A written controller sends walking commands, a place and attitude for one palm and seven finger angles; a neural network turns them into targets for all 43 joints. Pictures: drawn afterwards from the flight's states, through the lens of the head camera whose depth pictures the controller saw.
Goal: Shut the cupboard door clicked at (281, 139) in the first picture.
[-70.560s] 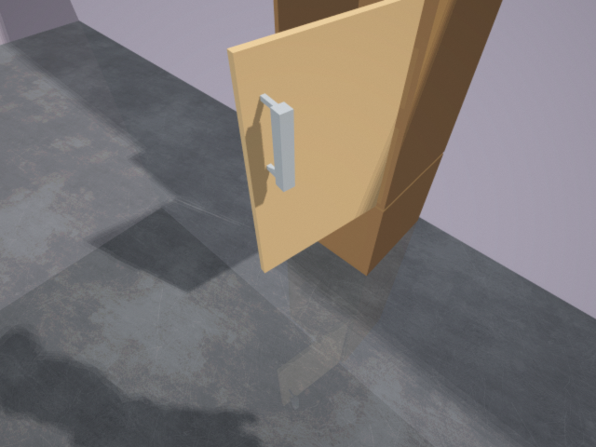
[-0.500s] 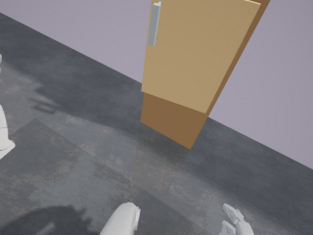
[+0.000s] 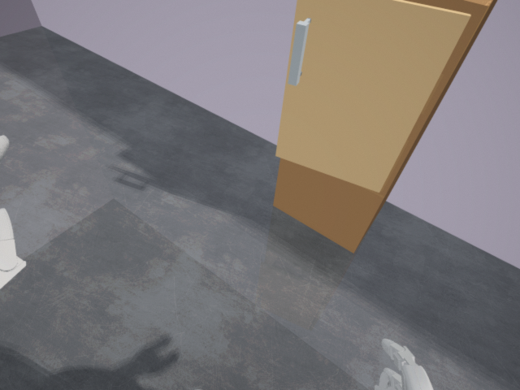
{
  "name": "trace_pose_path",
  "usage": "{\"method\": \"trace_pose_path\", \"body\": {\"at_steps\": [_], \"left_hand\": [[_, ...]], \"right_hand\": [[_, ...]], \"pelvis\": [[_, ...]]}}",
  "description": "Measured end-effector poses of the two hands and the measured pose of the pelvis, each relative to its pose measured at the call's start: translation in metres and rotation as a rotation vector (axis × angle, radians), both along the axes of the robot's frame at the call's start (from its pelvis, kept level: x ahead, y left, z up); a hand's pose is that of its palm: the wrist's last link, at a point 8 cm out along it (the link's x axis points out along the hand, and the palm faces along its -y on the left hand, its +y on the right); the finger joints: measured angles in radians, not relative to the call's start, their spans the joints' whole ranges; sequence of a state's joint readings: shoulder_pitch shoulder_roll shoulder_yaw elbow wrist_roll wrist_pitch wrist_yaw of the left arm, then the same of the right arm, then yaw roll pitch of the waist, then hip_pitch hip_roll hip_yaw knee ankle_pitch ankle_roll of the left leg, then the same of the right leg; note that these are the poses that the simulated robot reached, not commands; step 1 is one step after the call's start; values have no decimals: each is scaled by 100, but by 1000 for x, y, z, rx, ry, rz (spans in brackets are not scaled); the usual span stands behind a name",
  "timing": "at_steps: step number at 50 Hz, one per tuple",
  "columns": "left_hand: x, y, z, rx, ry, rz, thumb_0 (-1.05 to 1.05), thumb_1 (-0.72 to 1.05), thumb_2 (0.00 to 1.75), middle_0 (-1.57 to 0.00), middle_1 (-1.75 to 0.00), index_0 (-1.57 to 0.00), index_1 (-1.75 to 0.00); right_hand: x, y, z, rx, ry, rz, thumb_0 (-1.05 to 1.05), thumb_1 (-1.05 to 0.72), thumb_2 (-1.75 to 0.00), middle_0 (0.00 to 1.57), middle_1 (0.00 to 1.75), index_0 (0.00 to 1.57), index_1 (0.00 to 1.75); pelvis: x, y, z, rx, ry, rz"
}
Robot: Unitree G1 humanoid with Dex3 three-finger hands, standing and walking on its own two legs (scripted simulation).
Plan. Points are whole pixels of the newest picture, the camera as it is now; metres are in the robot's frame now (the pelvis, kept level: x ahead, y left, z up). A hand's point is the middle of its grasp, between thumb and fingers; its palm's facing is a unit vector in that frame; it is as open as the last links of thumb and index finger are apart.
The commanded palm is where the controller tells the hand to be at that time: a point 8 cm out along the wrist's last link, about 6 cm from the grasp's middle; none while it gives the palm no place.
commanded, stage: stop stepping back and stand still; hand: left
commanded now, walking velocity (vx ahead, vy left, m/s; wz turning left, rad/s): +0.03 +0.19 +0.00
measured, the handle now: (300, 52) +0.96 -0.05 +0.10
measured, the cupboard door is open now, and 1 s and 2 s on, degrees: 11 11 11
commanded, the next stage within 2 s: let the arm hang, fingers relaxed in 0.10 s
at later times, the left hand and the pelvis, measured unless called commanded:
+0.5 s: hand out of the picture +0.14 +0.14 -0.15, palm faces +0.06 -0.99 -0.11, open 7.1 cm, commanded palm none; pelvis +0.04 +0.00 -0.01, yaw +4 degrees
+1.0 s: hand out of the picture +0.05 +0.20 -0.15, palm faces +0.07 -0.98 -0.20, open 7.3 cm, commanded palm none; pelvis +0.05 +0.02 +0.02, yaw +2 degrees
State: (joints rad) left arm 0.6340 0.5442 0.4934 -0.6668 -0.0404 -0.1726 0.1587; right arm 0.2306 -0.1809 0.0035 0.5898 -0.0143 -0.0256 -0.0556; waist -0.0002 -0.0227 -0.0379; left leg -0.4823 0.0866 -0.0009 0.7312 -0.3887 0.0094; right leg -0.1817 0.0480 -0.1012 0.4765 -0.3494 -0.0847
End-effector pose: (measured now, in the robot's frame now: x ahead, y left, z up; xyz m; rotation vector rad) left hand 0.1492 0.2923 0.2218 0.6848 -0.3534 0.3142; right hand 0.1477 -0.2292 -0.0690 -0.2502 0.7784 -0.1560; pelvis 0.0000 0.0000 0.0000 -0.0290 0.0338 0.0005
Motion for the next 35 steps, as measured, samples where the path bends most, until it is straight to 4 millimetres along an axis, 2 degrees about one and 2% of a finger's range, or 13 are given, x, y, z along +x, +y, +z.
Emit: {"method": "trace_pose_path", "body": {"at_steps": [3, 5, 10, 11, 12, 14, 16, 19, 22, 23, 26, 30, 35], "left_hand": [[-3, 16, 11, 7, -48, 92, 1, 89, 90, -22, -31, -22, -30], [-1, 27, 9, -36, -56, 158, 1, 89, 90, -22, -31, -22, -30], [24, 36, -32, -208, 5, 224, 1, 89, 90, -21, -30, -21, -30], [34, 36, -48, -224, 44, 209, 1, 90, 90, -21, -30, -21, -30], [46, 36, -73, -255, 129, 194, 1, 90, 90, -21, -30, -20, -30], [66, 29, -138, -348, 395, 192, 0, 90, 90, -20, -30, -20, -30], [69, 9, -207, -432, 698, 191, 1, 91, 90, -20, -30, -19, -30], [44, -41, -288, -527, 1072, 150, 1, 91, 90, -20, -30, -19, -30], [-2, -89, -339, -626, 1306, 122, 1, 91, 90, -20, -30, -20, -30], [-15, -99, -345, -677, 1344, 141, 0, 92, 90, -20, -30, -20, -30], [-20, -97, -342, -761, 1294, 211, -7, 96, 90, -18, -29, -21, -30], [-30, -79, -346, -737, 1357, 277, -7, 95, 90, -18, -29, -21, -30], [-48, -56, -346, -707, 1449, 363, -3, 93, 90, -19, -30, -21, -30]], "right_hand": [[2, -14, -11, -10, 41, -19, 1, -91, -90, 21, 30, 20, 30], [3, -19, -12, -2, 46, -41, 1, -91, -90, 21, 30, 20, 30], [12, -18, -17, -18, 36, -52, 1, -91, -90, 20, 30, 20, 30], [15, -16, -22, -15, 34, -25, 1, -91, -90, 20, 30, 19, 30], [18, -14, -28, -7, 42, 5, 1, -91, -90, 20, 30, 19, 30], [21, -9, -41, 17, 76, 36, 1, -91, -90, 20, 30, 19, 30], [18, -2, -50, 38, 107, 51, 1, -91, -90, 20, 30, 19, 30], [5, 4, -60, 69, 167, 55, 1, -91, -90, 20, 30, 20, 30], [-14, 4, -70, 98, 273, 31, 1, -91, -90, 21, 30, 20, 30], [-21, 3, -71, 100, 318, 24, 0, -91, -90, 21, 30, 20, 30], [-41, 3, -72, 86, 459, 26, 0, -91, -90, 21, 30, 20, 30], [-58, 3, -69, 78, 541, -18, 1, -91, -90, 21, 30, 20, 30], [-66, 8, -61, 74, 551, -63, 1, -91, -90, 20, 30, 20, 30]], "pelvis": [[4, 3, 2, -4, -22, 9], [11, 5, 5, 19, -27, -6], [31, 13, 2, 36, -46, 8], [34, 16, -2, 30, -42, 15], [36, 20, -6, 24, -32, 21], [34, 22, -12, 33, -23, 28], [31, 21, -13, 45, -18, 32], [26, 13, -13, 60, -26, 33], [29, 3, -15, 69, -39, 38], [31, 1, -12, 59, -39, 51], [39, -1, -4, 30, -27, 73], [49, 1, 2, 14, -15, 72], [56, 6, 11, 26, -29, 50]]}}
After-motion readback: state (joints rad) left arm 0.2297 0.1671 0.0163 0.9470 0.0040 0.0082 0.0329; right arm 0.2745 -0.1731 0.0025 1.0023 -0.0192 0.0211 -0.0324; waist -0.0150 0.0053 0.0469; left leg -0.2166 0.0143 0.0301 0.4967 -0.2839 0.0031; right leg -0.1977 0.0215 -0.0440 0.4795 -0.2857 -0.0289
